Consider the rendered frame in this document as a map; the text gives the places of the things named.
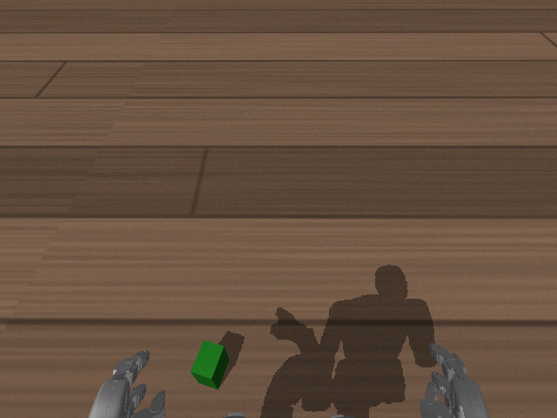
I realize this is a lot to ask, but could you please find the left robot hand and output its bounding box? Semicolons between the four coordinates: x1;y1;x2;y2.
88;350;165;418

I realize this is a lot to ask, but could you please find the right robot hand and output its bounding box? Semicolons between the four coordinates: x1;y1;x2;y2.
419;342;490;418

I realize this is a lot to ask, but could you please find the carton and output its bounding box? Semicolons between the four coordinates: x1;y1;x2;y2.
191;340;229;390

